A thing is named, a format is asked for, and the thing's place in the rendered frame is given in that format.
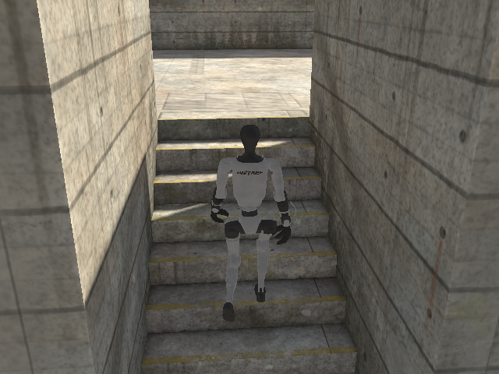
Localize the stairs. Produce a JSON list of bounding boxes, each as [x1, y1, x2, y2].
[[142, 117, 357, 374]]

